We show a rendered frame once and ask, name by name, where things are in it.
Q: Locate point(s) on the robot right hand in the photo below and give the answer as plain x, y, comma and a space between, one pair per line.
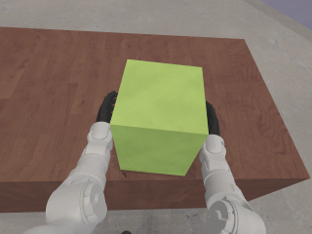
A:
213, 125

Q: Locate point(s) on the right robot forearm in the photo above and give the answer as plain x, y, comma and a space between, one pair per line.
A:
217, 177

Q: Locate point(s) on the left robot forearm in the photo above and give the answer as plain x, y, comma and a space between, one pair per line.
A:
94, 160

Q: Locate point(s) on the robot left hand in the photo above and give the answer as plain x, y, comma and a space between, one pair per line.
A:
104, 114

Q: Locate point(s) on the right robot upper arm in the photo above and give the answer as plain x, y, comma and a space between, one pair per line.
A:
227, 217

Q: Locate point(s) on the carton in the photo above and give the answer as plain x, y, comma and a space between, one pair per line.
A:
159, 122

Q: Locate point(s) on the pedestal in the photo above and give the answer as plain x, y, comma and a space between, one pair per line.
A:
54, 81

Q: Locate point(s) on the left robot upper arm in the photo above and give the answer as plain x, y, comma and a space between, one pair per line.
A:
73, 209

